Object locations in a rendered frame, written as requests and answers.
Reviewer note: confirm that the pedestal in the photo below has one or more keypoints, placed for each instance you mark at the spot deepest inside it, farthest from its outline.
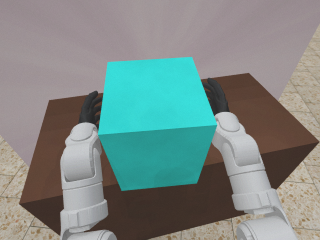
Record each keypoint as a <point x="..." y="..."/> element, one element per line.
<point x="143" y="214"/>

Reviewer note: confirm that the right robot forearm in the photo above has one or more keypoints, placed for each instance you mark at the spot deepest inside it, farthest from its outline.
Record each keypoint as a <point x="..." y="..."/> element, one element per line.
<point x="252" y="192"/>

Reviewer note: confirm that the carton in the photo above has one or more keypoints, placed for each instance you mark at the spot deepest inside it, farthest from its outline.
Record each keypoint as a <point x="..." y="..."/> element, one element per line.
<point x="156" y="123"/>

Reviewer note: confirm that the right robot hand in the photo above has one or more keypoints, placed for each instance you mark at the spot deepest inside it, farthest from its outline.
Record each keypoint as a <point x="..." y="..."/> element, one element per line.
<point x="217" y="101"/>

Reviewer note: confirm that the left robot hand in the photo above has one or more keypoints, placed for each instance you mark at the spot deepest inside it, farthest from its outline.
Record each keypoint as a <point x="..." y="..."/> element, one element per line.
<point x="88" y="110"/>

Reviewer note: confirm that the left robot upper arm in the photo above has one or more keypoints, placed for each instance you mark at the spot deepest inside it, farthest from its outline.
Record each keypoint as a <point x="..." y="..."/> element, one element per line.
<point x="94" y="235"/>

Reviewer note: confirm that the left robot forearm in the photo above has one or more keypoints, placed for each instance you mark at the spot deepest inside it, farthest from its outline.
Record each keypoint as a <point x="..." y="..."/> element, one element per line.
<point x="81" y="180"/>

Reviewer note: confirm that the right robot upper arm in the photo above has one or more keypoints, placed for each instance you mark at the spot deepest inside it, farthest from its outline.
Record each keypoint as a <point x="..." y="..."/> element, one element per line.
<point x="266" y="228"/>

